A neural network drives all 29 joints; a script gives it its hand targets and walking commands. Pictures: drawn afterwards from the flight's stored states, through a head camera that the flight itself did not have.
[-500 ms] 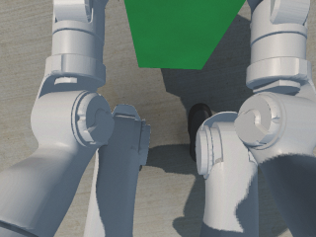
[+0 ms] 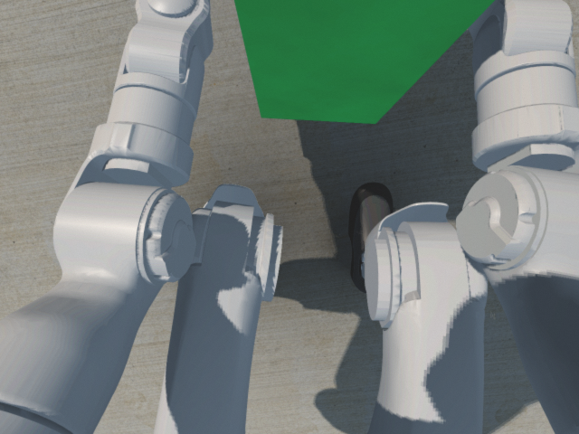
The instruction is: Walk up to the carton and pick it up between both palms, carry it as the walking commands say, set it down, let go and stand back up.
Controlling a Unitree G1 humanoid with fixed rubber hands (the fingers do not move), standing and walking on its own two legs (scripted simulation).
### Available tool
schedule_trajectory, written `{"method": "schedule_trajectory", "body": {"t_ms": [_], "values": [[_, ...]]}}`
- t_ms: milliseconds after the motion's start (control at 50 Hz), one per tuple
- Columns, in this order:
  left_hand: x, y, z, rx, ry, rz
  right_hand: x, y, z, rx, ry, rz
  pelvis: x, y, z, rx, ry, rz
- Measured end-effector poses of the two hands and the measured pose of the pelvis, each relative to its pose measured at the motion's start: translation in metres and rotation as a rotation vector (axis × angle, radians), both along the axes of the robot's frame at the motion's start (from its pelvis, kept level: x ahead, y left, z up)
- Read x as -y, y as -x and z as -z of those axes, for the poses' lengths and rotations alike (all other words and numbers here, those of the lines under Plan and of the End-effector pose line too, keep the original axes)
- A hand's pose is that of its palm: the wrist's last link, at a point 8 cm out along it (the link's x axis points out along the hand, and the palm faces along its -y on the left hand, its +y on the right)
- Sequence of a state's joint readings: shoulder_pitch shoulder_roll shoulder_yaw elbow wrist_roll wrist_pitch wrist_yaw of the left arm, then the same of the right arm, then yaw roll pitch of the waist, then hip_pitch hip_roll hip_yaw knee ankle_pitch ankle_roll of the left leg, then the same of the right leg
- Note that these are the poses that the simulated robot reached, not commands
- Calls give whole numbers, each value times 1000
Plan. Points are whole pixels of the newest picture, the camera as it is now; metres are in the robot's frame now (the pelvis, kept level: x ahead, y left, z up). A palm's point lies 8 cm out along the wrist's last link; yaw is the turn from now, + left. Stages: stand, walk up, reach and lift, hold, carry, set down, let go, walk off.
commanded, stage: set down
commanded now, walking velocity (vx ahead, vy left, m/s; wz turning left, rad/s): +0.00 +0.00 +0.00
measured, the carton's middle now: out of the picture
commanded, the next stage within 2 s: let go in 1.52 s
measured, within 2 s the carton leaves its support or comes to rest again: rests again in 0.32 s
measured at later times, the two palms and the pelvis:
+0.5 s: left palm out of the picture +0.54 +0.16 -0.13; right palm out of the picture +0.57 -0.14 -0.11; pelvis -0.02 +0.00 +0.02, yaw +1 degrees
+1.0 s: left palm out of the picture +0.55 +0.16 +0.01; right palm out of the picture +0.57 -0.15 +0.02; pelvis -0.01 -0.01 +0.14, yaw +2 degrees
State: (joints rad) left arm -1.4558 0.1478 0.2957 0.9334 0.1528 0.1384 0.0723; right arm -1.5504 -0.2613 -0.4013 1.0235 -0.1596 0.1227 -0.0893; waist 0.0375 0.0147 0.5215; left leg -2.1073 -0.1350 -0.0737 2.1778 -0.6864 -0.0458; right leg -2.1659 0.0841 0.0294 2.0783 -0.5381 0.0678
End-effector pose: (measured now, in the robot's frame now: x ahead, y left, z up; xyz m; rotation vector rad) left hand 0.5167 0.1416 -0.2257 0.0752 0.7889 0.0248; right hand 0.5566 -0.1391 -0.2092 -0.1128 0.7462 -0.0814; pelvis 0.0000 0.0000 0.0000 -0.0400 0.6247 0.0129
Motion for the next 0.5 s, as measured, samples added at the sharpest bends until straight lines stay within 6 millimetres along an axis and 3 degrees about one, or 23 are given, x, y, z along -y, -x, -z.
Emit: {"method": "schedule_trajectory", "body": {"t_ms": [60, 140, 320, 420, 500], "values": [[-13, -5, -7, 48, -7, -36, 9, -9, -16, 81, 39, 12, 0, 5, 3, 14, 0, -2], [-25, -14, -22, 78, -16, -51, 13, 3, -13, -2, 29, 32, 0, 10, 5, 30, 0, -4], [-21, -31, -52, 128, -2, -63, -8, -6, -34, 73, -30, 23, 1, 17, 6, 53, -1, -6], [-19, -27, -65, 94, -3, -75, -2, -12, -65, 102, -7, 43, 0, 17, -2, 79, -2, -16], [-18, -27, -91, 102, -10, -77, 5, -17, -101, 134, -1, 54, 0, 17, -20, 96, -5, -15]]}}
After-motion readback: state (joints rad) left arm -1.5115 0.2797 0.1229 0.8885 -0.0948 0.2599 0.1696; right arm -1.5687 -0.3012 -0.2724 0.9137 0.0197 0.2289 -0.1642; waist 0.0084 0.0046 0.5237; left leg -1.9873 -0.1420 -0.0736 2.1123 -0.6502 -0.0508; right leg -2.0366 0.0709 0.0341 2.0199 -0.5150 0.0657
